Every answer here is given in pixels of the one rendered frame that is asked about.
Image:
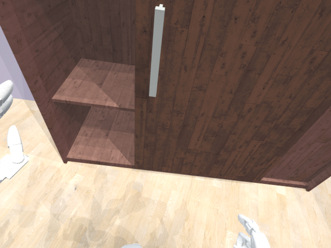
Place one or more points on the left robot hand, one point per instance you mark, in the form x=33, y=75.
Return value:
x=10, y=164

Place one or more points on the wardrobe door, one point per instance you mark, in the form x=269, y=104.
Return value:
x=239, y=83
x=309, y=156

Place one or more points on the handle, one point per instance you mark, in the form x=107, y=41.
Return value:
x=156, y=48

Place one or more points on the right robot hand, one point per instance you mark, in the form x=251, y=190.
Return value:
x=256, y=240

